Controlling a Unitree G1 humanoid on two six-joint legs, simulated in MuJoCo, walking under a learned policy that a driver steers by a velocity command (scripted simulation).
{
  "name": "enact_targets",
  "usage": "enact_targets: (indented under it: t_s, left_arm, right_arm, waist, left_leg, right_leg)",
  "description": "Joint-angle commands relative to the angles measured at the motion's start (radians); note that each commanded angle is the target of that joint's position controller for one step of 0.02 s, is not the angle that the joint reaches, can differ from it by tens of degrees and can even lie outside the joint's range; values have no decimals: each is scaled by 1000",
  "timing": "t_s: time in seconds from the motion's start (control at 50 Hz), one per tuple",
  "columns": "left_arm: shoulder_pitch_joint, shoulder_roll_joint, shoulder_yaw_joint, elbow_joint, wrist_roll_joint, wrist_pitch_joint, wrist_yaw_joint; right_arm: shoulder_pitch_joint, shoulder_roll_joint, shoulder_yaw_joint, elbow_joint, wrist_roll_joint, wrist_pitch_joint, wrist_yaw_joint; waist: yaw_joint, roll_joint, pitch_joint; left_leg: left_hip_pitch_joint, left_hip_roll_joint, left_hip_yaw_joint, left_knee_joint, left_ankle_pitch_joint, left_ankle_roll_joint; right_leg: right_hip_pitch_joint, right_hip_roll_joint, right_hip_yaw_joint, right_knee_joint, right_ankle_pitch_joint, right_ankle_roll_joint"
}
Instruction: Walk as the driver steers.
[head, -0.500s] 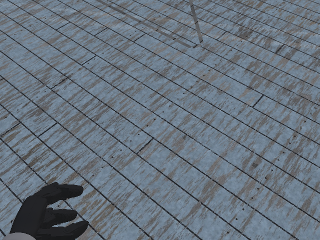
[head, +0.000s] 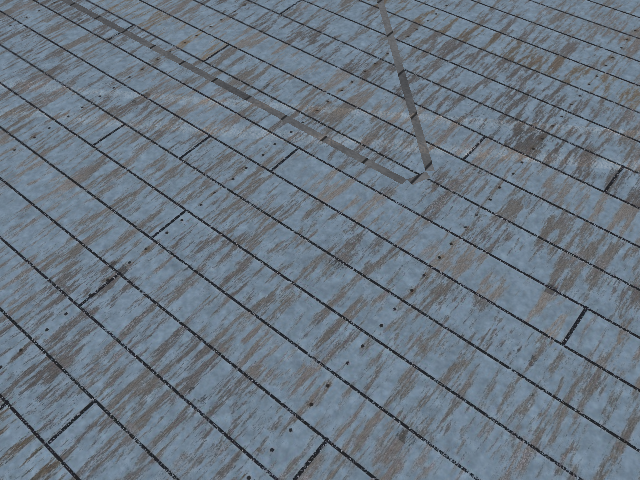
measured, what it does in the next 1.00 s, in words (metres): walks ahead, turning left: right foot, then left foot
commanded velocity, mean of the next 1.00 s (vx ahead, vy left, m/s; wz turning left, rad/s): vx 0.05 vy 0.00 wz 0.81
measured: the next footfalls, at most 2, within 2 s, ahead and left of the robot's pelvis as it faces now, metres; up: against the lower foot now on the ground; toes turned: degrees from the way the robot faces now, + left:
right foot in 0.46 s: +0.31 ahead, -0.11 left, +0.00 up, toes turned +37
left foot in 0.92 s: +0.10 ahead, +0.08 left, +0.00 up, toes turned +52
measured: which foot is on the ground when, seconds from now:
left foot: down 0.00-0.46, up 0.48-0.90, down 0.92-1.00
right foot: up 0.00-0.44, down 0.46-0.92, up 0.94-1.00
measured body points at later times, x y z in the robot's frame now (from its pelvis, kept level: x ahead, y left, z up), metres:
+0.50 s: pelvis +0.16 -0.04 +0.02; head +0.19 -0.04 +0.47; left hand +0.19 +0.29 -0.06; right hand +0.44 -0.23 -0.05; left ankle +0.17 +0.06 -0.69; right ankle +0.28 -0.13 -0.71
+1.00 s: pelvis +0.16 -0.02 +0.02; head +0.17 +0.03 +0.47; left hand +0.01 +0.26 -0.09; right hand +0.49 -0.04 -0.05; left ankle +0.08 +0.05 -0.71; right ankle +0.26 -0.14 -0.66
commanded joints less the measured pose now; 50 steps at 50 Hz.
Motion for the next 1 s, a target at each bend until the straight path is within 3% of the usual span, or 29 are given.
enact_targets:
  t_s: [0.02,0.04,0.06,0.08,0.1,0.14,0.18,0.2,0.24,0.32,0.38,0.42,0.44,0.46,0.48,0.5,0.52,0.56,0.62,0.68,0.76,0.82,0.86,0.9,0.92,0.94,0.96,0.98,1.0]
  left_arm:
    - [125,-3,-9,-145,2,-11,-37]
    - [110,121,3,-146,-17,-15,-58]
    - [-25,166,17,-176,-23,-7,-58]
    - [-86,151,18,-194,-7,5,-49]
    - [-93,135,15,-208,2,19,-42]
    - [-74,114,17,-202,3,32,-37]
    - [-101,74,9,-197,7,23,-25]
    - [-118,65,9,-198,3,23,-19]
    - [-140,73,13,-193,-11,28,-14]
    - [-226,86,25,-195,-22,21,-17]
    - [-253,98,36,-192,-27,-4,-29]
    - [-216,121,51,-172,-30,-18,-39]
    - [-179,132,60,-155,-30,-22,-41]
    - [-182,163,69,-156,-21,-17,-39]
    - [-198,230,80,-171,9,2,-33]
    - [-185,190,80,-178,31,4,-33]
    - [-227,136,66,-201,20,7,-25]
    - [-267,101,53,-220,-7,25,-7]
    - [-230,116,48,-212,4,43,7]
    - [-168,143,60,-194,11,52,7]
    - [-179,180,79,-182,5,53,-9]
    - [-181,196,88,-169,-12,50,-28]
    - [-172,200,90,-156,-35,43,-39]
    - [-179,183,84,-141,-63,37,-43]
    - [-114,136,70,-113,-56,33,-47]
    - [-95,65,42,-146,6,28,-58]
    - [-157,100,52,-171,7,29,-49]
    - [-208,158,68,-165,-18,37,-41]
    - [-203,146,67,-159,-32,44,-35]
  right_arm:
    - [259,-257,-62,-34,-78,2,-24]
    - [151,-241,-78,-111,-65,25,-33]
    - [78,-180,-64,-139,-36,48,-45]
    - [49,-155,-53,-146,-11,64,-51]
    - [32,-160,-52,-151,-8,70,-57]
    - [4,-152,-56,-158,-9,81,-61]
    - [38,-165,-66,-145,-4,94,-73]
    - [56,-181,-73,-138,-2,103,-82]
    - [47,-198,-83,-145,10,128,-98]
    - [36,-190,-91,-161,13,161,-110]
    - [39,-182,-96,-170,8,169,-107]
    - [22,-179,-98,-182,12,170,-103]
    - [4,-168,-94,-189,19,169,-100]
    - [57,-121,-80,-181,19,171,-95]
    - [87,-103,-72,-200,23,169,-89]
    - [87,-191,-95,-203,12,152,-76]
    - [89,-244,-110,-176,15,151,-69]
    - [117,-215,-104,-137,12,171,-76]
    - [80,-154,-77,-164,21,173,-70]
    - [12,-133,-66,-194,22,166,-70]
    - [-1,-107,-56,-199,12,164,-60]
    - [3,-98,-53,-192,5,168,-55]
    - [15,-100,-57,-186,5,173,-51]
    - [89,-100,-65,-152,3,175,-47]
    - [127,-141,-78,-135,1,172,-54]
    - [155,-255,-101,-151,-5,165,-71]
    - [117,-274,-97,-172,-41,149,-69]
    - [119,-215,-81,-163,-49,132,-60]
    - [71,-186,-70,-143,-41,120,-61]
  waist:
    - [-25,239,-426]
    - [-68,98,-501]
    - [-66,-56,-333]
    - [-37,-171,-222]
    - [-11,-155,-177]
    - [16,-80,-113]
    - [-4,-51,-154]
    - [-11,-30,-196]
    - [-20,17,-245]
    - [-62,98,-195]
    - [-79,137,-180]
    - [-60,152,-180]
    - [-35,131,-182]
    - [-63,18,-229]
    - [-99,-241,-223]
    - [-83,-306,-225]
    - [-81,-235,-186]
    - [-78,-148,-127]
    - [-44,-162,-82]
    - [6,-189,-111]
    - [6,-202,-146]
    - [-4,-208,-159]
    - [-18,-219,-166]
    - [-68,-202,-175]
    - [-67,-113,-189]
    - [-37,205,-226]
    - [-79,266,-261]
    - [-119,145,-251]
    - [-82,126,-199]
  left_leg:
    - [876,385,-784,-23,621,313]
    - [829,398,-868,-146,206,338]
    - [640,331,-787,-197,-139,296]
    - [468,277,-738,-253,-315,247]
    - [348,232,-703,-278,-349,229]
    - [209,132,-577,-283,-271,181]
    - [206,96,-504,-229,-10,163]
    - [236,97,-507,-207,47,158]
    - [280,89,-522,-190,-56,123]
    - [288,59,-586,-203,-335,73]
    - [330,59,-649,-171,-312,71]
    - [338,49,-691,-134,-283,56]
    - [305,19,-677,-87,-330,33]
    - [215,-45,-597,57,-583,-4]
    - [9,-166,-375,259,-738,-56]
    - [-63,-105,-307,499,-695,-107]
    - [-83,-55,-273,595,-613,-133]
    - [-111,-19,-222,728,-496,-157]
    - [-159,42,-114,748,-428,-180]
    - [-188,107,-88,646,-416,-207]
    - [-80,148,-55,486,-412,-195]
    - [71,115,-15,333,-445,-159]
    - [133,94,-8,204,-444,-125]
    - [299,55,9,-58,-282,-66]
    - [462,68,-49,-151,-105,-33]
    - [676,343,-391,-117,341,62]
    - [582,500,-522,-125,418,269]
    - [534,433,-431,-145,328,266]
    - [490,364,-352,-149,228,207]
  right_leg:
    - [-641,89,233,927,-195,139]
    - [-649,26,317,913,-63,102]
    - [-686,-4,294,821,23,73]
    - [-673,-30,272,736,72,67]
    - [-630,-39,273,649,96,68]
    - [-549,-58,262,440,109,80]
    - [-500,-39,232,257,130,108]
    - [-485,-29,237,207,149,122]
    - [-474,-21,259,129,222,134]
    - [-452,-7,279,-25,276,127]
    - [-388,0,292,-164,261,107]
    - [-290,-13,293,-307,292,86]
    - [-195,-48,283,-427,387,69]
    - [-44,-194,369,-465,442,8]
    - [50,-394,577,-458,597,-134]
    - [1,-489,679,-480,590,-218]
    - [-32,-447,582,-472,534,-204]
    - [-76,-340,411,-455,435,-137]
    - [-85,-304,275,-483,513,-149]
    - [20,-345,229,-484,569,-183]
    - [15,-385,136,-480,596,-184]
    - [-43,-393,94,-457,643,-178]
    - [-26,-413,98,-416,663,-164]
    - [-71,-391,61,-311,641,-102]
    - [-184,-342,-2,-202,536,-27]
    - [-472,-228,-85,97,4,77]
    - [-611,-148,28,310,-192,120]
    - [-597,-166,99,403,-143,115]
    - [-604,-171,114,395,-69,103]
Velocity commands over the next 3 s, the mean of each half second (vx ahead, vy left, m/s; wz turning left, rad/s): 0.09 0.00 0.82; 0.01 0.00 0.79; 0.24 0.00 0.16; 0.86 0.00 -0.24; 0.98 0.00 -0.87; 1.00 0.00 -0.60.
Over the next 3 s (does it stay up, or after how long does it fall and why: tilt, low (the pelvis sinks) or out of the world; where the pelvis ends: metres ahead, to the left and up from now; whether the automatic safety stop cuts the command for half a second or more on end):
stays up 1.12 0.79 0.02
